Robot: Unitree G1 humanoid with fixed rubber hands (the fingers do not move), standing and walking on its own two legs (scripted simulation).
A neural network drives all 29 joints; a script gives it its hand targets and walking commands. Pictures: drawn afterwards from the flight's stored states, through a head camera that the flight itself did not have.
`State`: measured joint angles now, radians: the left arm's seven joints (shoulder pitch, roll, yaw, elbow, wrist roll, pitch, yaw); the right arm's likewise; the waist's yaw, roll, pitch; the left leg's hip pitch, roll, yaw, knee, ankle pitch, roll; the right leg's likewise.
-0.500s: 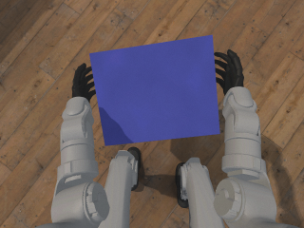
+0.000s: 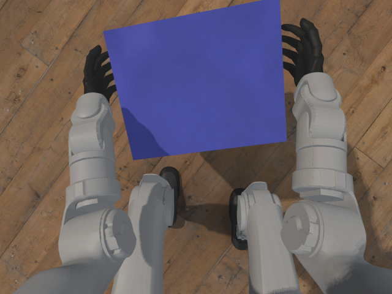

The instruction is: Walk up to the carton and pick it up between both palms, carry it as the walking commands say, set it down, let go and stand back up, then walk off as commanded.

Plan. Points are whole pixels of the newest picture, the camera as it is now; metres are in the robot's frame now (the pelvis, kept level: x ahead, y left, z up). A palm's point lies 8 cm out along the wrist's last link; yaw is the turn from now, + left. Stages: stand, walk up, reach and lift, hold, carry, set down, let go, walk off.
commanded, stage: set down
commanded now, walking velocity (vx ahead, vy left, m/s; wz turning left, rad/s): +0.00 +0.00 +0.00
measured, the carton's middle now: (201, 86) +0.50 +0.03 -0.22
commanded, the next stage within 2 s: none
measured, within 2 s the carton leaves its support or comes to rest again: neither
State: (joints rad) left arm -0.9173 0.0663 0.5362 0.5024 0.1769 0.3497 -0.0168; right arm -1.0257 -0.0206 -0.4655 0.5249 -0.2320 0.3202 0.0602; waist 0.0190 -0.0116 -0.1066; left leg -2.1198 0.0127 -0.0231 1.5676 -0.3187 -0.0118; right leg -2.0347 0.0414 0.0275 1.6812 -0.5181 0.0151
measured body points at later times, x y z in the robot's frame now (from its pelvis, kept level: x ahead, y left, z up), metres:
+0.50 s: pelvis -0.01 +0.00 -0.06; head +0.34 +0.01 +0.21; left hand +0.48 +0.23 -0.23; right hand +0.53 -0.14 -0.21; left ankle +0.14 +0.13 -0.48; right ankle +0.08 -0.12 -0.48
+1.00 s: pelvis -0.02 +0.00 -0.11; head +0.36 +0.01 +0.14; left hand +0.52 +0.23 -0.28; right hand +0.54 -0.14 -0.28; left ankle +0.14 +0.13 -0.48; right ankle +0.08 -0.12 -0.48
